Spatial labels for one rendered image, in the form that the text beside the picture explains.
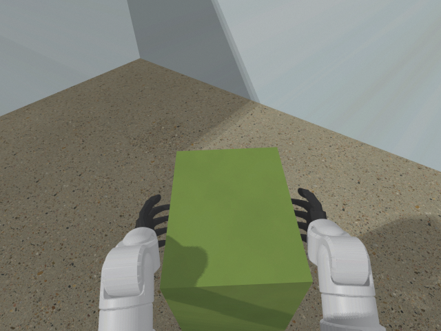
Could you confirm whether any left robot hand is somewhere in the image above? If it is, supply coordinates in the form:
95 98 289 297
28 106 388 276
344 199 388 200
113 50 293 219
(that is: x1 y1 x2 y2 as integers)
135 194 170 248

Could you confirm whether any left robot forearm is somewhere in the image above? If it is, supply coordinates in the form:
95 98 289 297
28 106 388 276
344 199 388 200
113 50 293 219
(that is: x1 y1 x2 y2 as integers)
98 227 161 331

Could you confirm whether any right robot forearm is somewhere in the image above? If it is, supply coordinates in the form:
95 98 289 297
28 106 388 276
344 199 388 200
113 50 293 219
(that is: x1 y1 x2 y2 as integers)
307 219 386 331

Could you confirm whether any right robot hand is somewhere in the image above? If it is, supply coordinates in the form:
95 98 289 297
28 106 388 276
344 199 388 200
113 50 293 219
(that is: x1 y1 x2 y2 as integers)
291 188 327 242

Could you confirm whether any carton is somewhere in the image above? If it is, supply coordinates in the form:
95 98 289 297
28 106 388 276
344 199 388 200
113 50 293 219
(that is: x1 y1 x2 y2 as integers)
160 147 313 331

